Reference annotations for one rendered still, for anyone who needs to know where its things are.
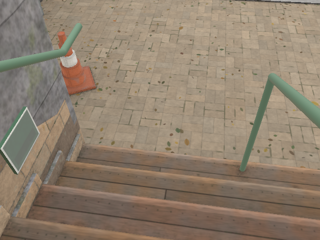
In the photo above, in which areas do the stairs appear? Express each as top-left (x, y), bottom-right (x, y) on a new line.
top-left (0, 143), bottom-right (320, 240)

